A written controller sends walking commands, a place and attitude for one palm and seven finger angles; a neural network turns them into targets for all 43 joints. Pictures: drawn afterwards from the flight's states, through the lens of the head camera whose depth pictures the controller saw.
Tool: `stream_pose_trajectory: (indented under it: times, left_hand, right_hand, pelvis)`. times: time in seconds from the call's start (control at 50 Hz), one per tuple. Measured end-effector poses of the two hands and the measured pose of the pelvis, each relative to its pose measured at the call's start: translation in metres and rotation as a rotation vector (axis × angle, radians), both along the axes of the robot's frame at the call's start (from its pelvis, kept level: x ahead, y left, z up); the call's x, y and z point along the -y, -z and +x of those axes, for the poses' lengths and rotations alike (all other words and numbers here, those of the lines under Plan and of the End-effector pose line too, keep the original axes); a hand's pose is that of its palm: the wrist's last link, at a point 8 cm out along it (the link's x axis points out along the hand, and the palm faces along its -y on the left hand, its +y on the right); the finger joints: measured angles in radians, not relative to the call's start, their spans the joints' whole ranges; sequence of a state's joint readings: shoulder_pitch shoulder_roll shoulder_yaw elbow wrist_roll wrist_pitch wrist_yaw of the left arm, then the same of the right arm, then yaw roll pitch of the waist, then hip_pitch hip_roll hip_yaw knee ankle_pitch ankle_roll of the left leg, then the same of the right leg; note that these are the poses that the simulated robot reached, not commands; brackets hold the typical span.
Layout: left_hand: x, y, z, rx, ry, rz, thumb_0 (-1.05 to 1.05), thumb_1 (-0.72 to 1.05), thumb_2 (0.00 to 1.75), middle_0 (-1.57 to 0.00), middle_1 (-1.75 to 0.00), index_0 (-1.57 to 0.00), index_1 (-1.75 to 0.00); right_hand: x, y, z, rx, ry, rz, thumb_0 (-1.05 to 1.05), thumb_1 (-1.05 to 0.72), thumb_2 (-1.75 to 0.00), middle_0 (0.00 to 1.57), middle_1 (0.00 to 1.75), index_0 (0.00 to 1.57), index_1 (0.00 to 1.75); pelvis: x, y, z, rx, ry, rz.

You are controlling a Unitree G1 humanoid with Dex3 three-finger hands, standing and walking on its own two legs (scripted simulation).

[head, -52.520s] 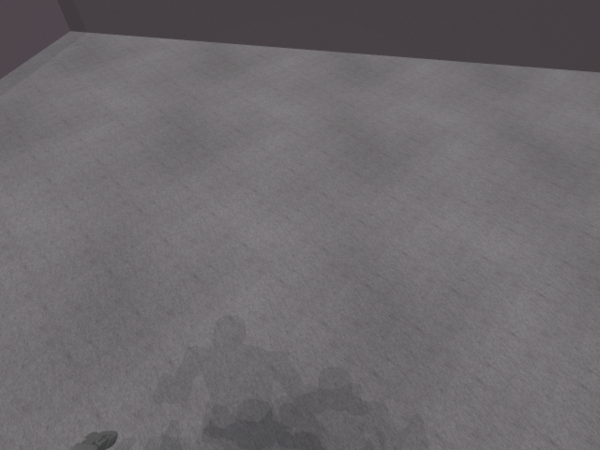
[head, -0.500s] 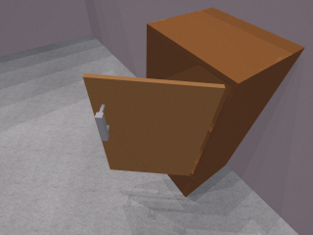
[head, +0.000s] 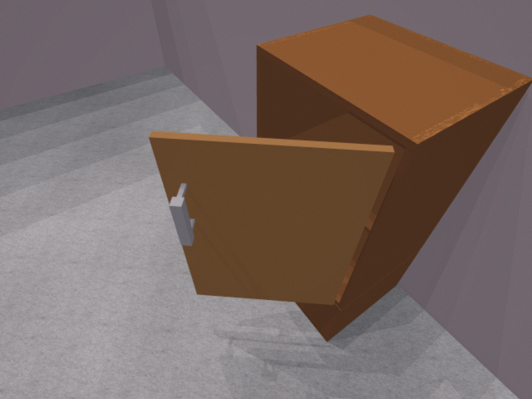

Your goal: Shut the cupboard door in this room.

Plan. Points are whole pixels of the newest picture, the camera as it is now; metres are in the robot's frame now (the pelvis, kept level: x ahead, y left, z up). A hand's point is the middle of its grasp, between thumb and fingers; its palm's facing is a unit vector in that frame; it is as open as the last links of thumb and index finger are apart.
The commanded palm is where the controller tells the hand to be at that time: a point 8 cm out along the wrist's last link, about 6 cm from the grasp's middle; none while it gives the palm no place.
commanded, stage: come to a stop and stand still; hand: left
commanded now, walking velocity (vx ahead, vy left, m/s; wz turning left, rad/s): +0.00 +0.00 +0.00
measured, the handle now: (185, 214) +0.46 +0.20 -0.03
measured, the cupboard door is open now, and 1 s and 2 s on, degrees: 50 50 50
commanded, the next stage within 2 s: look again from close up in 0.14 s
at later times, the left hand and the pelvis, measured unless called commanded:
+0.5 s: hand out of the picture +0.00 +0.16 -0.18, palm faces +0.00 -0.99 -0.17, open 7.4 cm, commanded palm none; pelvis +0.01 -0.01 +0.00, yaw -1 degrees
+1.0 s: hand (163, 361) +0.18 +0.17 -0.04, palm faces +0.21 -0.97 -0.11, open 7.2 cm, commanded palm +0.11 +0.21 -0.06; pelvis -0.01 -0.02 -0.01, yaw +2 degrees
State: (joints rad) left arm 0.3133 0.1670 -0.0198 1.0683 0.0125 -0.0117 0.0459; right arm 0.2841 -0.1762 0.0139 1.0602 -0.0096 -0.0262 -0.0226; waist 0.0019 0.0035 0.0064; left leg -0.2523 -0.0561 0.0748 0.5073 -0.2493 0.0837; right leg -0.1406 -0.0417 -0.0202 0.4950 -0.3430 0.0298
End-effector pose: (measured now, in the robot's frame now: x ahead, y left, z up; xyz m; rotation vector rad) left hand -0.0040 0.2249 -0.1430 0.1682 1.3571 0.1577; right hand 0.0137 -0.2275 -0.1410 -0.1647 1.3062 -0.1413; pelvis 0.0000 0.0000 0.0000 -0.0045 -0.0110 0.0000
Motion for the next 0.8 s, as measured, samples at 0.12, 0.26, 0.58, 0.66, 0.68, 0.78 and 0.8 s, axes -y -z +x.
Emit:
stream_pose_trajectory:
  times: [0.12, 0.26, 0.58, 0.66, 0.68, 0.78, 0.8]
  left_hand:
    - [0.002, 0.0, 0.009, 0.007, 0.01, -0.009, 0.01, 0.91, 0.9, -0.2, -0.3, -0.2, -0.3]
    - [0.009, 0.002, 0.008, -0.014, 0.013, -0.028, 0.01, 0.91, 0.9, -0.2, -0.3, -0.2, -0.3]
    - [0.018, 0.003, -0.006, -0.075, 0.002, -0.043, 0.01, 0.9, 0.9, -0.2, -0.3, -0.2, -0.3]
    - [0.02, 0.003, -0.007, -0.083, 0.002, -0.043, 0.01, 0.9, 0.9, -0.2, -0.3, -0.2, -0.3]
    - [0.02, 0.003, -0.007, -0.084, 0.002, -0.044, 0.01, 0.91, 0.9, -0.2, -0.3, -0.2, -0.3]
    - [0.021, 0.003, -0.006, -0.083, 0.002, -0.044, 0.01, 0.91, 0.9, -0.2, -0.3, -0.2, -0.3]
    - [0.022, 0.003, -0.005, -0.082, 0.002, -0.044, 0.01, 0.91, 0.9, -0.2, -0.3, -0.2, -0.3]
  right_hand:
    - [0.003, -0.004, 0.009, 0.008, -0.002, -0.007, 0.01, -0.93, -0.9, 0.2, 0.3, 0.2, 0.3]
    - [0.006, -0.006, 0.01, -0.008, 0.0, -0.013, 0.01, -0.92, -0.9, 0.2, 0.3, 0.2, 0.3]
    - [0.009, -0.007, 0.002, -0.062, 0.013, -0.013, 0.01, -0.92, -0.9, 0.2, 0.3, 0.2, 0.3]
    - [0.009, -0.008, 0.0, -0.07, 0.016, -0.012, 0.01, -0.92, -0.9, 0.2, 0.3, 0.2, 0.3]
    - [0.009, -0.008, 0.0, -0.071, 0.016, -0.012, 0.01, -0.92, -0.9, 0.2, 0.3, 0.2, 0.3]
    - [0.01, -0.008, 0.0, -0.075, 0.019, -0.011, 0.01, -0.92, -0.9, 0.2, 0.3, 0.2, 0.3]
    - [0.01, -0.008, 0.0, -0.075, 0.019, -0.011, 0.01, -0.92, -0.9, 0.2, 0.3, 0.2, 0.3]
  pelvis:
    - [0.002, -0.002, 0.002, 0.002, 0.005, 0.004]
    - [0.005, -0.003, 0.005, 0.001, 0.008, 0.006]
    - [0.01, -0.005, 0.008, 0.003, 0.011, 0.007]
    - [0.011, -0.006, 0.009, 0.001, 0.012, 0.008]
    - [0.012, -0.006, 0.009, 0.001, 0.012, 0.008]
    - [0.013, -0.006, 0.01, 0.001, 0.014, 0.008]
    - [0.013, -0.006, 0.01, 0.001, 0.014, 0.008]
